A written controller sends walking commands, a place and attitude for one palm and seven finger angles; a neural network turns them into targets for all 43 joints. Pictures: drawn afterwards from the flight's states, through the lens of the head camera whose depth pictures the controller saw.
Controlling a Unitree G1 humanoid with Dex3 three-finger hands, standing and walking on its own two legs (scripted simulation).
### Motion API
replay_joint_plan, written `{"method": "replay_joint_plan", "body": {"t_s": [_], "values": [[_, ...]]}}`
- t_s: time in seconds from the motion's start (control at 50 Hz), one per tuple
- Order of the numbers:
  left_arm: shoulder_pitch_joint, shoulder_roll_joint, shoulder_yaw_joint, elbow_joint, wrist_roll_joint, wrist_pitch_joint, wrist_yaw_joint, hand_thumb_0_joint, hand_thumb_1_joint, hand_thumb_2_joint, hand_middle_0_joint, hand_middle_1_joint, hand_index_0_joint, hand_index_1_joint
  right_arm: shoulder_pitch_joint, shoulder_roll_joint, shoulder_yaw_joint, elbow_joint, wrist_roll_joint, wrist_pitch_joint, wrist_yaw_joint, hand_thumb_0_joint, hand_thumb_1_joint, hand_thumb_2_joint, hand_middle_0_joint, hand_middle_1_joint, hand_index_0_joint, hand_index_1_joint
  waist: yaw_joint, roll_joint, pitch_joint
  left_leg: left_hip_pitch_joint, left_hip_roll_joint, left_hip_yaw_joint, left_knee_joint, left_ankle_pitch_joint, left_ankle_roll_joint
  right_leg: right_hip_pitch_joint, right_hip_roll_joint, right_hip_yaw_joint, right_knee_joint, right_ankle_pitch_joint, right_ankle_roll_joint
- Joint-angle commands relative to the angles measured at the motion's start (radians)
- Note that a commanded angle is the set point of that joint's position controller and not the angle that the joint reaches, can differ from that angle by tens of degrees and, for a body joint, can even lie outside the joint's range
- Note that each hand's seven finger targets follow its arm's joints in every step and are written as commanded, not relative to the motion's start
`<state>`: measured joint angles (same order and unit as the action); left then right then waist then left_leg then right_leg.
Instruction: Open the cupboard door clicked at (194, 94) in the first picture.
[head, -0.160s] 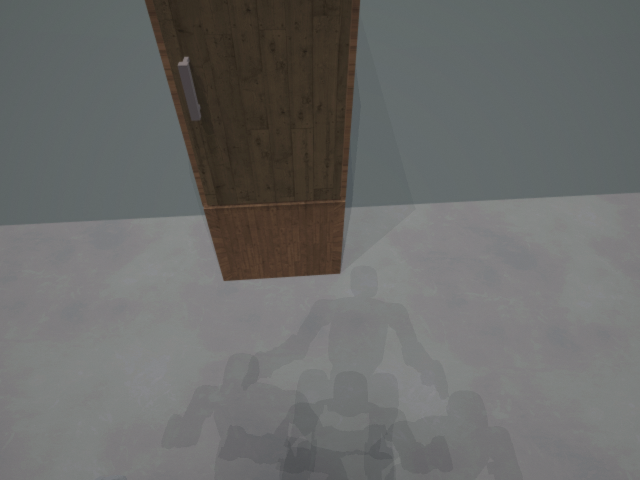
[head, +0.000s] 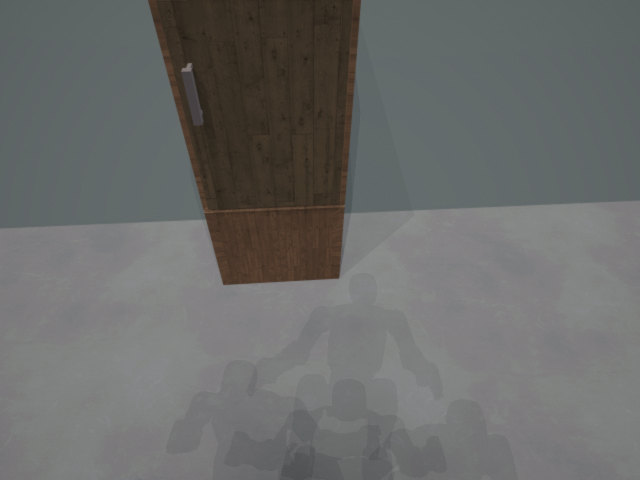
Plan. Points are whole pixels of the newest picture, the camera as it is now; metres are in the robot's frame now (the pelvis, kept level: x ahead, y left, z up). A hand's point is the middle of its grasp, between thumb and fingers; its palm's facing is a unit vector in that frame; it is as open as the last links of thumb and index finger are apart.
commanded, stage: stand and wait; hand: left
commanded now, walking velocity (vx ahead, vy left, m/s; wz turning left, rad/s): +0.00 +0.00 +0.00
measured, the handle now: (194, 94) +0.94 +0.37 +0.05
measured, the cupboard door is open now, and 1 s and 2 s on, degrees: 0 0 0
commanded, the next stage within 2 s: look at it before walking up in 0.66 s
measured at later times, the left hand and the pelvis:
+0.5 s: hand out of the picture +0.05 +0.24 -0.15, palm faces -0.03 -0.94 -0.34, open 7.4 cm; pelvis -0.01 -0.01 +0.00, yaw +0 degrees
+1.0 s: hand out of the picture +0.08 +0.23 -0.15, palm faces -0.03 -0.94 -0.34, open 7.4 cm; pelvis +0.00 -0.01 +0.01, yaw +0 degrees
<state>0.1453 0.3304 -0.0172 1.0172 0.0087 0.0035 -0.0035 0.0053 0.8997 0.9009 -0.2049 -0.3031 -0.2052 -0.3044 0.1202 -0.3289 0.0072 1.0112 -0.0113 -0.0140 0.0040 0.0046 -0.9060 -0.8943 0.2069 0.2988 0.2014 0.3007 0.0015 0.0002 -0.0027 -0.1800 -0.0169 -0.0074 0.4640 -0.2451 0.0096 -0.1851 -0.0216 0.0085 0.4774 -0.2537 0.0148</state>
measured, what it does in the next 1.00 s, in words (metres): stands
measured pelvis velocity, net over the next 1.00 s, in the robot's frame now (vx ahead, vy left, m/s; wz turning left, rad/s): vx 0.00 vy -0.01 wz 0.00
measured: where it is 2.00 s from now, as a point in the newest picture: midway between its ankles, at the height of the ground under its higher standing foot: outside the picture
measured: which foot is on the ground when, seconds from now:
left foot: down 0.00-1.00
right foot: down 0.00-1.00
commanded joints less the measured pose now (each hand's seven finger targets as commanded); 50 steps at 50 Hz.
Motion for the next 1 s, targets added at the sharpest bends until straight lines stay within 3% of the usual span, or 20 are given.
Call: {"method": "replay_joint_plan", "body": {"t_s": [0.0,0.16,0.5,0.62,0.8,0.84,0.98], "values": [[-0.053,0.212,0.05,-0.061,0.003,-0.025,0.016,0.0,0.9,0.9,-0.2,-0.3,-0.2,-0.3,-0.05,-0.207,-0.049,-0.052,-0.003,-0.021,-0.015,0.0,-0.9,-0.9,0.2,0.3,0.2,0.3,-0.002,0.007,-0.015,-0.014,0.114,-0.101,-0.109,0.117,0.033,0.0,-0.088,0.089,-0.101,0.089,-0.048],[-0.046,0.208,0.051,-0.038,0.004,-0.027,0.015,0.0,0.9,0.9,-0.2,-0.3,-0.2,-0.3,-0.045,-0.202,-0.049,-0.024,-0.002,-0.019,-0.014,0.0,-0.9,-0.9,0.2,0.3,0.2,0.3,-0.003,-0.009,-0.001,-0.014,0.112,-0.104,-0.123,0.067,0.029,-0.014,-0.091,0.104,-0.138,0.023,-0.047],[-0.035,0.215,0.048,0.004,0.001,-0.029,0.015,0.0,0.9,0.9,-0.2,-0.3,-0.2,-0.3,-0.029,-0.214,-0.043,0.032,0.002,-0.019,-0.014,0.0,-0.9,-0.9,0.2,0.3,0.2,0.3,0.0,-0.003,-0.008,0.001,0.124,-0.107,-0.14,0.089,0.023,0.008,-0.098,0.108,-0.156,0.051,-0.048],[-0.04,0.219,0.049,0.002,0.002,-0.032,0.017,0.0,0.9,0.9,-0.2,-0.3,-0.2,-0.3,-0.025,-0.215,-0.043,0.033,0.003,-0.02,-0.014,0.0,-0.9,-0.9,0.2,0.3,0.2,0.3,-0.002,-0.011,-0.031,0.02,0.129,-0.104,-0.137,0.138,0.022,0.028,-0.099,0.103,-0.147,0.115,-0.049],[-0.053,0.218,0.049,0.0,0.004,-0.029,0.015,0.0,0.9,0.9,-0.2,-0.3,-0.2,-0.3,-0.042,-0.215,-0.042,0.033,0.002,-0.019,-0.013,0.0,-0.9,-0.9,0.2,0.3,0.2,0.3,-0.002,-0.006,0.002,0.017,0.126,-0.104,-0.156,0.108,0.02,0.008,-0.094,0.108,-0.164,0.081,-0.046],[-0.051,0.22,0.049,-0.002,0.004,-0.031,0.016,0.0,0.9,0.9,-0.2,-0.3,-0.2,-0.3,-0.04,-0.215,-0.042,0.031,0.002,-0.02,-0.013,0.0,-0.9,-0.9,0.2,0.3,0.2,0.3,-0.002,-0.011,-0.023,0.033,0.129,-0.101,-0.15,0.135,0.021,0.023,-0.097,0.105,-0.159,0.113,-0.046],[-0.054,0.219,0.049,-0.004,0.003,-0.031,0.015,0.0,0.9,0.9,-0.2,-0.3,-0.2,-0.3,-0.048,-0.217,-0.04,0.031,0.002,-0.02,-0.014,0.0,-0.9,-0.9,0.2,0.3,0.2,0.3,0.0,-0.002,-0.015,0.034,0.129,-0.101,-0.154,0.148,0.018,0.028,-0.096,0.104,-0.161,0.133,-0.046]]}}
